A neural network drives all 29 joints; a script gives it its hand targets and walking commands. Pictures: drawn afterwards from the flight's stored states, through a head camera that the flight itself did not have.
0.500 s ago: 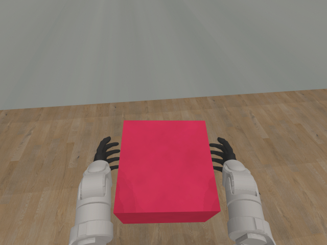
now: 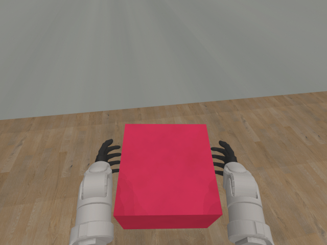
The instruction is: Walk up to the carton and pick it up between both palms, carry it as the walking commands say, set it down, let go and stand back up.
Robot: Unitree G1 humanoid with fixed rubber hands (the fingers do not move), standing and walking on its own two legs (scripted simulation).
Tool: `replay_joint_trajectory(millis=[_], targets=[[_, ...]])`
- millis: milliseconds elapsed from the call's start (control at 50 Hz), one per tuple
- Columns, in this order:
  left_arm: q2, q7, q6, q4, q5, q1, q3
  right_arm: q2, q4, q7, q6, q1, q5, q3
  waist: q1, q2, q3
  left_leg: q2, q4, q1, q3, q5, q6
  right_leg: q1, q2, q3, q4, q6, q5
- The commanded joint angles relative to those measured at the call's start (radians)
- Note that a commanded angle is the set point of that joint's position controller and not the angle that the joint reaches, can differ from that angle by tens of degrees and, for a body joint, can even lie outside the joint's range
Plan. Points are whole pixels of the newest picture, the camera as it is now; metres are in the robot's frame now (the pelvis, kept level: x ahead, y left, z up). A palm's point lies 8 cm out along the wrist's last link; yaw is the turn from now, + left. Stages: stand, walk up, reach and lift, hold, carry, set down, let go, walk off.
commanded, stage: reach and lift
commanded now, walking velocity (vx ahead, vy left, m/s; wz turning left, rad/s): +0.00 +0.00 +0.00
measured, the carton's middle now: (165, 175) +0.31 +0.00 -0.03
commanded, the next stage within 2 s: hold in 0.66 s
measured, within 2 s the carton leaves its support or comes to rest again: neither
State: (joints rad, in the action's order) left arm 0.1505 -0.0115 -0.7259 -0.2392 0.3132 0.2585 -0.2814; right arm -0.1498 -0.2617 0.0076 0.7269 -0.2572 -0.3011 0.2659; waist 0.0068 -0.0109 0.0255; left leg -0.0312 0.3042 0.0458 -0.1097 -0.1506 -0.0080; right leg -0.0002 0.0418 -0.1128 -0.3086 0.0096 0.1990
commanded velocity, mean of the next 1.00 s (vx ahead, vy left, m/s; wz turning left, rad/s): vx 0.00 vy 0.00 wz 0.00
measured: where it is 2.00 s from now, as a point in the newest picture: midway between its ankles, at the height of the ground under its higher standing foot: outside the picture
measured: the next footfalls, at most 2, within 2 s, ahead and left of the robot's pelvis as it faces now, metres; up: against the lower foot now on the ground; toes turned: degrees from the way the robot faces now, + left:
none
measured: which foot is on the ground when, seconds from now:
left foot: down 0.00-1.00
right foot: down 0.00-1.00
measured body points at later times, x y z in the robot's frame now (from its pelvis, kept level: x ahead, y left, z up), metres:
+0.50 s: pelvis +0.00 +0.01 +0.00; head -0.05 +0.01 +0.45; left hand +0.30 +0.17 +0.04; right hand +0.29 -0.16 +0.04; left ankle +0.02 +0.13 -0.75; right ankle -0.01 -0.12 -0.75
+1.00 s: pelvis +0.00 +0.00 +0.00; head -0.06 +0.01 +0.45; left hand +0.29 +0.17 +0.04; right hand +0.29 -0.16 +0.04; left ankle +0.02 +0.13 -0.75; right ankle -0.01 -0.12 -0.75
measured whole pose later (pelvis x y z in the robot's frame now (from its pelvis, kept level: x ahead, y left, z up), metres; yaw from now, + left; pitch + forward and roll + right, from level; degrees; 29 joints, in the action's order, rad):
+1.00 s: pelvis +0.00 +0.00 +0.00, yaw +0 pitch -6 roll +0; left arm 0.15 -0.02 -0.73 -0.22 0.30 0.24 -0.26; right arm -0.15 -0.23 0.01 0.73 -0.24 -0.29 0.26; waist 0.00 -0.01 0.02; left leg -0.04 0.32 0.05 -0.10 -0.15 0.00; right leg 0.01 0.04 -0.11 -0.33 0.00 0.20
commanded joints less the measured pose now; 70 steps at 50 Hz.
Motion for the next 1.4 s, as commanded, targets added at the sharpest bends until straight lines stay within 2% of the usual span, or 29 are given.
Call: replay_joint_trajectory(millis=[0,260,480,900,1380], targets=[[0.865,-0.269,0.013,-0.036,-0.273,0.459,0.546,-0.843,0.013,0.274,-0.033,-0.524,0.283,-0.549,-0.008,0.002,0.17,-0.055,-0.016,-0.097,0.052,0.137,-0.006,0.065,0.031,0.041,0.055,-0.018,-0.159],[0.886,-0.263,0.009,-0.036,-0.281,0.465,0.552,-0.814,0.008,0.284,-0.034,-0.516,0.272,-0.524,-0.002,0.013,0.169,-0.052,-0.018,-0.119,0.05,0.152,-0.012,0.086,0.04,0.052,0.05,-0.005,-0.145],[0.883,-0.258,0.006,0.001,-0.289,0.419,0.574,-0.814,0.051,0.281,-0.03,-0.473,0.279,-0.547,-0.006,0.012,0.177,-0.051,-0.019,-0.136,0.047,0.191,-0.011,0.084,0.042,0.051,0.049,-0.005,-0.17],[0.854,-0.273,0.008,0.007,-0.286,0.437,0.573,-0.847,0.039,0.267,-0.022,-0.47,0.284,-0.553,-0.01,-0.002,0.15,-0.052,-0.014,-0.105,0.051,0.101,0.002,0.096,0.025,0.041,0.052,-0.014,-0.117],[0.862,-0.263,0.004,0.033,-0.294,0.404,0.589,-0.829,0.071,0.265,-0.023,-0.44,0.288,-0.568,-0.01,0.013,0.162,-0.044,-0.011,-0.124,0.039,0.171,-0.006,0.087,0.031,0.037,0.043,-0.008,-0.156]])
